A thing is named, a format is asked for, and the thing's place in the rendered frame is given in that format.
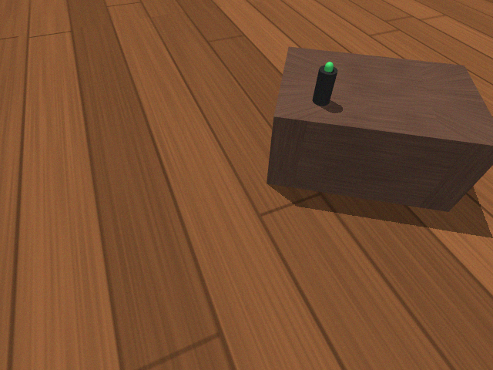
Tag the bottle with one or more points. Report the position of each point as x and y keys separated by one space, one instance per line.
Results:
x=324 y=85

